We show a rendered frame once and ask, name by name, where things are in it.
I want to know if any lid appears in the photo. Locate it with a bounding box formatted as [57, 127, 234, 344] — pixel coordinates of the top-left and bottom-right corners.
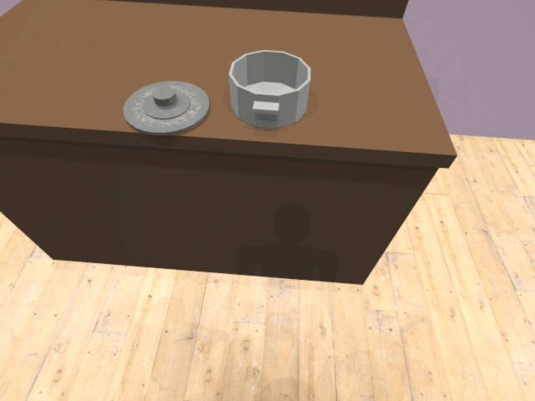
[123, 81, 210, 135]

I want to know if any knob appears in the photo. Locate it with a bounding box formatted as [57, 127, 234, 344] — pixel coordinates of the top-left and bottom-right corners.
[152, 86, 177, 106]

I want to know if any pot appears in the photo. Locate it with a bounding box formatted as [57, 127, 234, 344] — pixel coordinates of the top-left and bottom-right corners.
[229, 50, 311, 129]

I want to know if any table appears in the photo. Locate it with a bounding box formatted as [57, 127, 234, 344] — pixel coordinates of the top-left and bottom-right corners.
[0, 0, 457, 285]

